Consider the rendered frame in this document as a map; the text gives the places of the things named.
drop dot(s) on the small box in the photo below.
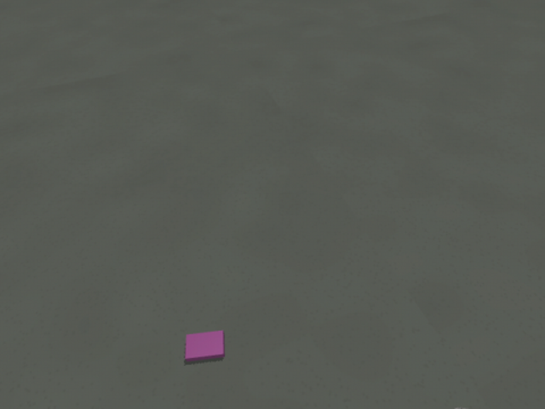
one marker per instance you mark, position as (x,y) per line
(205,345)

